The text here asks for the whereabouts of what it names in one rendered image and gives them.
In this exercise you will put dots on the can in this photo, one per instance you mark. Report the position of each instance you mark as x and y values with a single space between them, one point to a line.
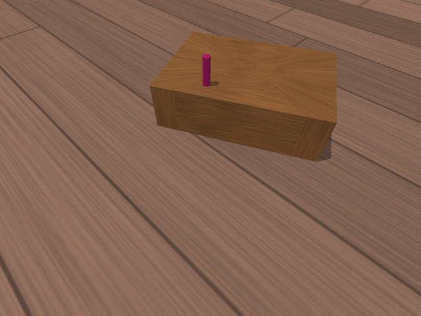
206 70

